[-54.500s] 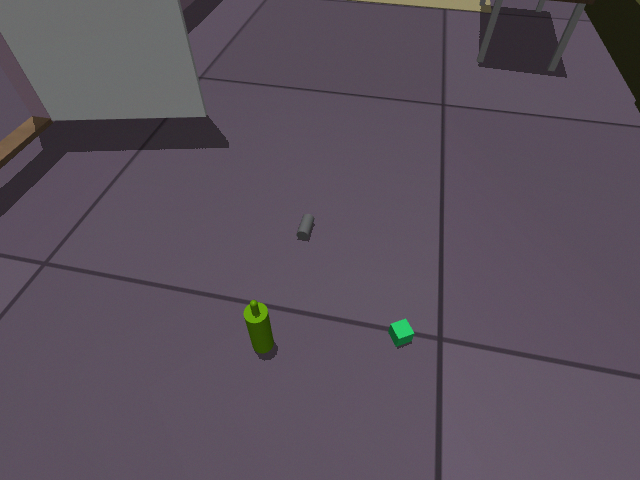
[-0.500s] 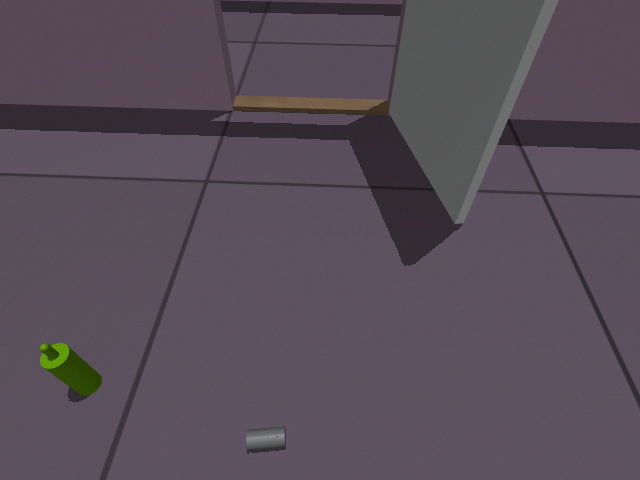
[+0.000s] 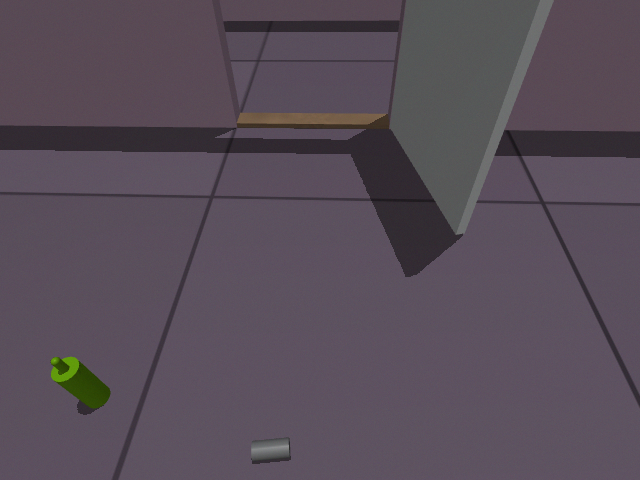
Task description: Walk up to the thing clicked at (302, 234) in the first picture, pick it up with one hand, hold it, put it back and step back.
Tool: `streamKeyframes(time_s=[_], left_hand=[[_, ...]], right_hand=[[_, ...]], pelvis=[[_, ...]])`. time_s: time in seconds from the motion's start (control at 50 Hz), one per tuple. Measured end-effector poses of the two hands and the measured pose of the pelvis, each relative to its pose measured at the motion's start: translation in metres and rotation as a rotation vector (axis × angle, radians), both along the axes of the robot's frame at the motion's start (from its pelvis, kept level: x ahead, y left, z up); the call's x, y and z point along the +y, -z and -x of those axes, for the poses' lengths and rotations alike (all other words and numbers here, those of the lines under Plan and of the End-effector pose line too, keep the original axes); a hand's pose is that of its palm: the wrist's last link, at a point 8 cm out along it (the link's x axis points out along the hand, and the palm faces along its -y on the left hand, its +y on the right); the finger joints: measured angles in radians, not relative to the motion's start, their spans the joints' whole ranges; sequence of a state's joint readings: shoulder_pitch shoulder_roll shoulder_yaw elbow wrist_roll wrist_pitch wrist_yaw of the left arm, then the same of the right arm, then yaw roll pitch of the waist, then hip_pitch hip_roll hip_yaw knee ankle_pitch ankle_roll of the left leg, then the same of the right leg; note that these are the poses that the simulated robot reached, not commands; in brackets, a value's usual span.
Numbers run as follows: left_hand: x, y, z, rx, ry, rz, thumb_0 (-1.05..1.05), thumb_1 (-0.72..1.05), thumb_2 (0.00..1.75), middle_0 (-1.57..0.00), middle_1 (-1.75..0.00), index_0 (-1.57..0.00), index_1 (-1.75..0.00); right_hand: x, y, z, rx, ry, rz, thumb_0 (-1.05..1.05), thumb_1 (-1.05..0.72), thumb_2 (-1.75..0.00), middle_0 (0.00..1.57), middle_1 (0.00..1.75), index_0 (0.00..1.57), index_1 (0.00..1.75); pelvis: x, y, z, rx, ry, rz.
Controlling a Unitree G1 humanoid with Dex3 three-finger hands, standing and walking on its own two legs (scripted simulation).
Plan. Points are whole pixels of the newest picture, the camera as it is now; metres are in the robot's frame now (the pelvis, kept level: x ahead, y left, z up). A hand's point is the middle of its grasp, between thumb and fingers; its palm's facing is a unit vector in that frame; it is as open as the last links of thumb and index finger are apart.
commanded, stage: stand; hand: left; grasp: from above
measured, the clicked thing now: (271, 449) +0.34 +0.17 -0.75
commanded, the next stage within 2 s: step back in 1.56 s
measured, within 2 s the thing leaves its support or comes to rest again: neither
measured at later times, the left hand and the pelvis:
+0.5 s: hand out of the picture +0.06 +0.24 -0.16, palm faces +0.01 -0.94 -0.33, open 7.4 cm; pelvis +0.00 -0.01 +0.00, yaw +0 degrees
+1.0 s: hand out of the picture +0.09 +0.24 -0.15, palm faces +0.00 -0.94 -0.33, open 7.4 cm; pelvis +0.01 -0.01 +0.00, yaw -1 degrees
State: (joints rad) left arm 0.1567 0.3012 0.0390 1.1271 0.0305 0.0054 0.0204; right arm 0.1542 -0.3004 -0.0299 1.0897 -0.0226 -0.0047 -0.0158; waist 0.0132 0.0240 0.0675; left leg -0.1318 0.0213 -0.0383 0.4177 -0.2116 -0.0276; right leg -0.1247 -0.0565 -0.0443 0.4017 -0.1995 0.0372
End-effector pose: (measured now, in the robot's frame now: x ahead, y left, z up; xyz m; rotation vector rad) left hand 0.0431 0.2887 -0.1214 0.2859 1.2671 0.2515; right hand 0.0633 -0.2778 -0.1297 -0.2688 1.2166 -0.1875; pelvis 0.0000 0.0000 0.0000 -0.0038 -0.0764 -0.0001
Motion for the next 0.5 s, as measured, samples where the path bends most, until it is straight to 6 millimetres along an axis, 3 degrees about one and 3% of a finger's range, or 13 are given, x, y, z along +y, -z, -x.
streamKeyframes(time_s=[0.5], left_hand=[[-0.007, -0.001, -0.013, 0.005, 0.021, 0.016, 0.01, 0.90, 0.90, -0.21, -0.30, -0.21, -0.30]], right_hand=[[-0.015, -0.003, 0.013, 0.051, 0.014, 0.012, 0.00, -0.91, -0.90, 0.20, 0.30, 0.21, 0.30]], pelvis=[[-0.007, -0.002, -0.001, 0.009, 0.007, 0.001]])
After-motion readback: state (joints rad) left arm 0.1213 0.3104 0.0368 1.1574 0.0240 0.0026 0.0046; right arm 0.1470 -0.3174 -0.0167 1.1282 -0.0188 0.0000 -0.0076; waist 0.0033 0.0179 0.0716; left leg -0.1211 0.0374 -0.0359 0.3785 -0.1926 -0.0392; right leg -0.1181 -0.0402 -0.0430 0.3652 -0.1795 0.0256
